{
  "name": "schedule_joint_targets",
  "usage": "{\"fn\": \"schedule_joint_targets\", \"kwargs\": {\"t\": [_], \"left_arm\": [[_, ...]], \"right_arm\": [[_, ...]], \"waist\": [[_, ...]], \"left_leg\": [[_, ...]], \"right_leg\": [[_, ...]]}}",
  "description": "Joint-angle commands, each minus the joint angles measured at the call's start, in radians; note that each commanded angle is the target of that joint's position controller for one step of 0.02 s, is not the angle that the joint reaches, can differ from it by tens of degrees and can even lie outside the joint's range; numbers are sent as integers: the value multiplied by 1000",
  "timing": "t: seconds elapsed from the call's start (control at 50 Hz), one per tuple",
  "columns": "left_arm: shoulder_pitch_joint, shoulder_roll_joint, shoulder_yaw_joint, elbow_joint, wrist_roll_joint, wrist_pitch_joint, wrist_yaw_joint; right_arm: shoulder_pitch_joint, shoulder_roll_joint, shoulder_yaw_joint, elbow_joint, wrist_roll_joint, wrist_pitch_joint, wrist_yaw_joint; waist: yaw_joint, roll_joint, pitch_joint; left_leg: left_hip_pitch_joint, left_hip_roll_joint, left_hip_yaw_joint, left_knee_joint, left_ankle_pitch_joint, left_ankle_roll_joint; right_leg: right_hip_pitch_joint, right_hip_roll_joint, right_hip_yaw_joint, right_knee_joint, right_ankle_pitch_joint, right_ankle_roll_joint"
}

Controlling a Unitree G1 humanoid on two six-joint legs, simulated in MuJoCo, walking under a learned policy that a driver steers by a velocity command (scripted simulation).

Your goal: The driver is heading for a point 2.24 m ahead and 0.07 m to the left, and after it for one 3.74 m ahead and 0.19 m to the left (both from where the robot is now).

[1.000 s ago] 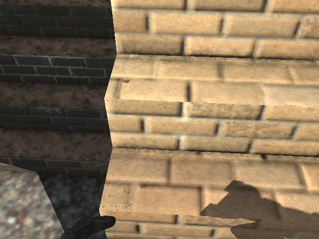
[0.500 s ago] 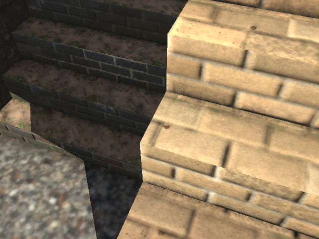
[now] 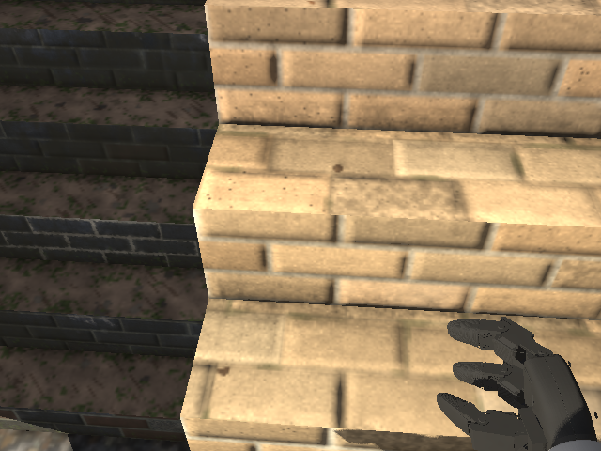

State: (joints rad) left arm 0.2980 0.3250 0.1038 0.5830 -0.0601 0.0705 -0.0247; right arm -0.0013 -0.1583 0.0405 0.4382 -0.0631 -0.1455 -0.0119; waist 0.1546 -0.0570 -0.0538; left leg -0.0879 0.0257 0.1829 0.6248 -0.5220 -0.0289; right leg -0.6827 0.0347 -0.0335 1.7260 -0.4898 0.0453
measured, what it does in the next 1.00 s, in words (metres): climbs: right foot, then left foot 0.22 m higher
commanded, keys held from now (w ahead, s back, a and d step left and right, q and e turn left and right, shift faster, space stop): w+e+shift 0.30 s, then w+shift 0.04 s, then w+q+shift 0.66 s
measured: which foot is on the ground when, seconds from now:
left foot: down 0.00-0.06, up 0.08-0.64, down 0.66-0.92, up 0.94-1.00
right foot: up 0.00-0.08, down 0.10-0.60, up 0.62-0.96, down 0.98-1.00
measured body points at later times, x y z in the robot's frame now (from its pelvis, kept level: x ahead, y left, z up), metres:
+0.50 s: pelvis +0.13 -0.01 +0.06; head +0.13 -0.08 +0.50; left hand +0.27 +0.21 -0.04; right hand +0.33 -0.24 +0.02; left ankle +0.26 +0.07 -0.43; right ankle +0.06 -0.03 -0.69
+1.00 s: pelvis +0.26 -0.09 +0.19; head +0.26 -0.13 +0.64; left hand +0.51 +0.08 +0.18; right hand +0.33 -0.32 +0.05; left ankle +0.21 +0.07 -0.38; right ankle +0.26 -0.24 -0.50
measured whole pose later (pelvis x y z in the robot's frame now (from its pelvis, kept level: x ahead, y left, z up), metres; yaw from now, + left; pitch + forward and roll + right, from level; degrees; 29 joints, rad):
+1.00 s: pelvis +0.26 -0.09 +0.19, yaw +2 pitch +1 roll +2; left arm 0.07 0.09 -0.07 0.50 0.07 -0.07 0.04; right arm 0.42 -0.22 0.01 0.65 0.02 -0.03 0.02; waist -0.04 0.07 -0.06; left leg -0.63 -0.17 -0.18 1.53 -0.43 -0.01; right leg -0.45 -0.04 0.10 0.91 -0.43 0.00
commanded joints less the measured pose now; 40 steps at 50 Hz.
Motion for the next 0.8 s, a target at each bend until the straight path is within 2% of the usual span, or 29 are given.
{"fn": "schedule_joint_targets", "kwargs": {"t": [0.02,0.06,0.08,0.1,0.12,0.14,0.16,0.18,0.2,0.22,0.26,0.28,0.34,0.42,0.44,0.46,0.5,0.52,0.54,0.58,0.6,0.62,0.64,0.66,0.68,0.7,0.72,0.76,0.8], "left_arm": [[116,98,14,-58,-2,-15,-28],[427,81,17,94,52,-16,-23],[537,1,-6,242,92,-39,-29],[561,-75,-31,338,150,-78,-64],[399,-119,-72,291,171,-119,-102],[203,-98,-79,196,149,-141,-117],[110,-8,-56,135,102,-142,-87],[47,138,-10,75,74,-144,-21],[-35,106,-36,62,101,-138,26],[119,99,-50,150,130,-133,76],[102,135,-53,120,141,-114,122],[120,128,-67,96,153,-92,133],[166,-47,-131,90,152,-34,137],[265,-97,-152,155,109,-26,149],[234,19,-116,123,140,-29,155],[89,51,-110,127,127,-25,164],[67,196,-33,163,89,-50,201],[39,221,-26,180,99,-46,220],[108,171,-23,188,90,-32,243],[-74,274,5,134,70,-47,241],[-145,243,-9,95,69,-40,236],[-162,166,-27,52,72,-23,237],[-179,90,-36,1,57,-20,237],[-125,-12,-54,-34,40,-16,226],[-236,-60,-75,-151,50,-38,186],[-256,-67,-84,-185,49,-48,142],[-277,-57,-91,-194,76,-68,93],[-367,-30,-107,-201,119,-150,23],[-390,-11,-113,-191,116,-172,-7]], "right_arm": [[-254,-187,-74,-87,-20,-37,-4],[-335,-195,-80,-68,7,-24,15],[-412,-59,-37,-96,7,-21,37],[-539,125,11,-158,36,-22,61],[-430,196,28,-204,57,-30,69],[-266,154,35,-232,45,-48,81],[-187,96,33,-226,42,-47,88],[-183,-7,31,-194,76,-27,73],[-225,-71,-4,-178,97,12,45],[-305,-71,-13,-218,100,58,48],[-209,-62,-23,-160,84,128,59],[-194,0,-4,-161,73,141,64],[-229,95,41,-141,43,107,69],[-441,182,114,-226,43,88,59],[-324,147,92,-236,43,135,55],[-195,118,75,-209,34,151,51],[-69,7,14,-174,11,183,65],[3,-65,-10,-131,1,203,74],[-8,-81,-13,-105,-10,220,73],[280,-176,-39,-53,-43,279,61],[258,-206,-47,-38,-36,296,66],[164,-199,-40,-38,-14,304,77],[88,-123,-4,-33,-11,284,100],[-52,-44,22,-46,9,245,132],[67,-39,30,-31,-39,163,133],[209,-147,-2,-11,-37,99,109],[294,-153,-26,22,37,60,75],[446,-199,-65,100,112,50,-10],[504,-249,-87,142,107,24,-34]], "waist": [[137,214,26],[269,149,-99],[251,4,-116],[176,-199,18],[-21,-207,68],[-164,-182,43],[-206,-155,19],[-173,-136,26],[-189,-1,88],[-165,241,125],[-181,197,98],[-163,117,78],[-113,-9,85],[-47,43,96],[-94,53,33],[-213,-22,-87],[-288,-211,-237],[-314,-209,-256],[-266,-153,-245],[-435,-62,-304],[-451,-23,-210],[-416,21,-37],[-376,81,101],[-267,304,152],[-253,229,110],[-285,291,87],[-294,219,121],[-338,124,64],[-323,19,-24]], "left_leg": [[81,138,-34,-173,1183,103],[116,47,28,265,1347,116],[-217,12,6,577,742,146],[-596,-122,14,1053,22,139],[-734,-159,-70,1389,6,124],[-782,-164,-170,1381,-9,84],[-873,-150,-203,1336,-23,41],[-849,-78,-219,1162,-22,1],[-715,-67,-231,1201,33,-14],[-783,-79,-300,1190,164,-48],[-976,-85,-310,1403,327,-58],[-1058,-79,-291,1566,371,-43],[-1230,-72,-208,1801,387,-13],[-1233,27,-93,1376,364,-33],[-1057,-28,-17,1360,221,-33],[-745,-63,29,1156,186,2],[-596,-117,4,971,-85,51],[-641,-149,-16,932,-189,76],[-614,-192,-88,888,-211,121],[-394,-143,-116,803,-160,151],[-440,-188,-102,638,-167,187],[-572,-251,-100,427,-166,237],[-616,-288,-98,190,-75,295],[-624,-189,-304,27,157,365],[-612,-86,-783,-3,104,477],[-455,51,-1099,-108,218,545],[-277,72,-1211,-89,186,504],[21,59,-1110,-8,332,441],[112,85,-1079,-30,407,389]], "right_leg": [[69,-54,-31,-559,-110,-69],[396,-78,-84,-1146,241,-194],[665,-87,-75,-1210,489,-263],[708,-66,-51,-1054,553,-236],[577,-42,109,-1015,677,-182],[540,-35,340,-1085,702,-245],[535,-155,619,-1316,344,-323],[411,-288,861,-1534,-170,-408],[175,-303,872,-1577,-354,-395],[259,-340,1043,-1651,-418,-298],[453,-331,938,-1535,-212,-226],[506,-294,777,-1476,-81,-199],[537,-172,417,-1315,343,-237],[456,-195,319,-1495,634,-139],[480,-219,283,-1508,1173,-38],[457,-143,42,-1448,1757,37],[665,-322,63,-1401,2582,-71],[817,-370,11,-1317,2750,-127],[780,-357,-17,-1254,2767,-103],[692,-470,24,-1269,2348,-179],[702,-390,-15,-1229,1932,-177],[701,-264,-45,-1138,1537,-128],[653,-165,-31,-1003,1123,-71],[529,-71,26,-668,273,-61],[210,27,153,-189,88,-48],[-46,94,246,68,-65,-40],[-283,77,303,139,-81,-50],[-502,93,278,256,-111,-29],[-530,59,271,346,-96,-47]]}}
Velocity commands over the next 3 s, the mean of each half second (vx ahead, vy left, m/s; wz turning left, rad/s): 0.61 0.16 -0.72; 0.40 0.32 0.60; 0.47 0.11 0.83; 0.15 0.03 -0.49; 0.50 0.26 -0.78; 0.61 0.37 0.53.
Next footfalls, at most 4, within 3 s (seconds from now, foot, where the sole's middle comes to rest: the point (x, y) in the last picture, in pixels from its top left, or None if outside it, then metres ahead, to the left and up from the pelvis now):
0.10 right None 0.10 -0.05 -0.74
0.66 left None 0.26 0.08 -0.53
0.98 right None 0.30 -0.25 -0.53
1.34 left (284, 373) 0.50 0.14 -0.31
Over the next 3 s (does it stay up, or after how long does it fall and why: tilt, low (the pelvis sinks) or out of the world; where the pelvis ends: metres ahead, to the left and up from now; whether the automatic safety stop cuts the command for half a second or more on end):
stays up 0.70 -0.07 0.65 its command is cut before an obstacle after 0.2 s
